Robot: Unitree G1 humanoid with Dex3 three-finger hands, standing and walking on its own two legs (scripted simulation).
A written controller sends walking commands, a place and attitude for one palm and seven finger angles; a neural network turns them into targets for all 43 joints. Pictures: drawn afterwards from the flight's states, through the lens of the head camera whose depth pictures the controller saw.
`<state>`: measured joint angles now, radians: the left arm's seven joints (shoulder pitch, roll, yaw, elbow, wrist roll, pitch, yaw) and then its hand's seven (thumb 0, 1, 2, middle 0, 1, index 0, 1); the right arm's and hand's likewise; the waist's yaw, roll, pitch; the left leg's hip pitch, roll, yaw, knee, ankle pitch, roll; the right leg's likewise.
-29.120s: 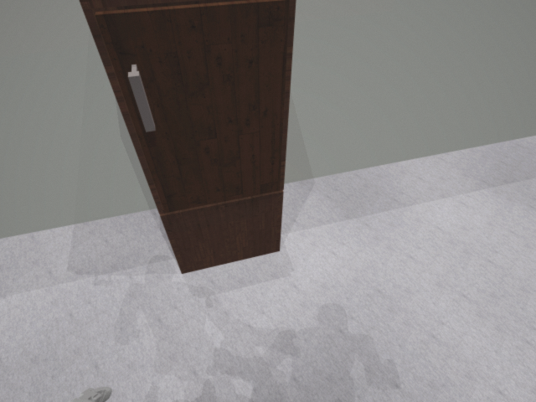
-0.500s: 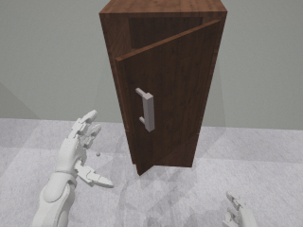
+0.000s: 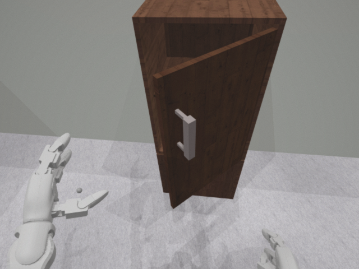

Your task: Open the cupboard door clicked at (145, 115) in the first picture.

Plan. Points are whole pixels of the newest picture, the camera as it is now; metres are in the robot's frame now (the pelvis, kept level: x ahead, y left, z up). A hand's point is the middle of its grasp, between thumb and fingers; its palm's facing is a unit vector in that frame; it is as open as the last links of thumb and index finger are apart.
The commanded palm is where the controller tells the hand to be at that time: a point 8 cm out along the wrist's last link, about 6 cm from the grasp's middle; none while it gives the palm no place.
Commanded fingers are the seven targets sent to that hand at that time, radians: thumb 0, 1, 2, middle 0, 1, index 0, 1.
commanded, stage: draw the hand back to the body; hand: left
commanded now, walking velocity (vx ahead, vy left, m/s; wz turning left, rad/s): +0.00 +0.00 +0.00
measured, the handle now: (184, 134) +0.42 +0.04 +0.07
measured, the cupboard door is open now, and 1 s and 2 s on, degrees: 44 44 44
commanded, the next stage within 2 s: step back with the hand held close in 0.68 s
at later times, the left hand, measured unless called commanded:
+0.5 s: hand (42, 191) +0.20 +0.27 +0.14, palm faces +0.45 -0.80 -0.39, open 7.6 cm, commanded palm +0.15 +0.31 +0.16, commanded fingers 0.00 0.90 0.90 -0.20 -0.30 -0.20 -0.30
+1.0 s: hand (40, 192) +0.19 +0.26 +0.15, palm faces +0.37 -0.78 -0.49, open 7.4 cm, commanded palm +0.14 +0.30 +0.17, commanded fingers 0.00 0.90 0.90 -0.20 -0.30 -0.20 -0.30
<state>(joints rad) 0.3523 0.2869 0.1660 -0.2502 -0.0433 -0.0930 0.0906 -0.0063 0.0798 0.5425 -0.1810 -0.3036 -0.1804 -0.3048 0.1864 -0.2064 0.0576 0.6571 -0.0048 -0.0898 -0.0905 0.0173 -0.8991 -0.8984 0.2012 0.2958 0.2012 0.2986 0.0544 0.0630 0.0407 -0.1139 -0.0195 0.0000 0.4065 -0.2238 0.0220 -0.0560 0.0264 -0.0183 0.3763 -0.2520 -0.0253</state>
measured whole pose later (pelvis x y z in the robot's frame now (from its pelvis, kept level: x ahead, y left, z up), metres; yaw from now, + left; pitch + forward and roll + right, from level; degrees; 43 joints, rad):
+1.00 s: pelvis +0.00 +0.00 +0.00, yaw +0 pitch +0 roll -1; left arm 0.54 0.38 0.37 -0.42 -0.05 -0.17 0.09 0.01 0.89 0.89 -0.21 -0.30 -0.21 -0.31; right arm 0.17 -0.25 0.00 0.62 0.01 -0.06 -0.07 0.02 -0.90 -0.90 0.20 0.30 0.20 0.30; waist 0.03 0.08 0.02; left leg -0.21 0.00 0.00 0.43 -0.22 0.02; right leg -0.12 0.04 -0.02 0.33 -0.21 -0.02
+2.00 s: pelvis -0.20 +0.05 -0.02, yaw +3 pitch +1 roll -6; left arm 0.51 0.48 0.49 -0.63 -0.07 -0.25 0.14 0.01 0.89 0.89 -0.22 -0.30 -0.22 -0.31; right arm 0.16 -0.15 -0.01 0.63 0.00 -0.15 -0.04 0.02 -0.90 -0.90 0.20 0.30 0.20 0.30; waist 0.03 0.01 0.02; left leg -0.54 0.06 0.08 0.43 0.06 0.09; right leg -0.28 0.09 -0.02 1.03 -0.57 -0.01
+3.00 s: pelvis -0.41 +0.07 -0.01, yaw -2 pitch -1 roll +3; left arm 0.52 0.42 0.41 -0.49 -0.02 -0.22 0.17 0.01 0.89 0.89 -0.22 -0.30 -0.22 -0.31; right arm 0.25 -0.20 -0.01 0.64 -0.01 -0.14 -0.11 0.02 -0.90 -0.90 0.20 0.30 0.20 0.30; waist 0.00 -0.05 -0.04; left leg -0.19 0.04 0.06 0.50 -0.28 -0.03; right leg -0.36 -0.01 -0.08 0.72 -0.41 -0.02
